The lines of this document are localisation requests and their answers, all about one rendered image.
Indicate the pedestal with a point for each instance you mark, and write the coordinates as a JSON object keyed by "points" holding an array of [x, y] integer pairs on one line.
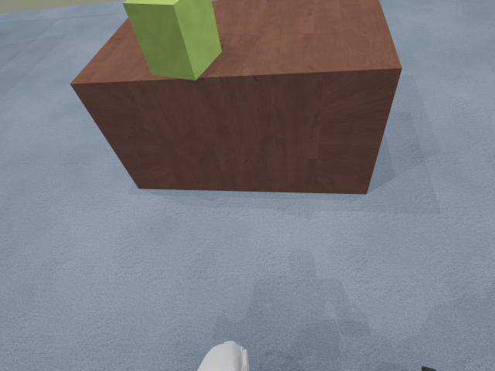
{"points": [[297, 101]]}

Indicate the robot left thigh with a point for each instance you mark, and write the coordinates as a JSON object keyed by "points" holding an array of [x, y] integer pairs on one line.
{"points": [[225, 357]]}

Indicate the carton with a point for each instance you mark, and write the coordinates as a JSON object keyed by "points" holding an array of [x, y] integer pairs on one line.
{"points": [[178, 38]]}

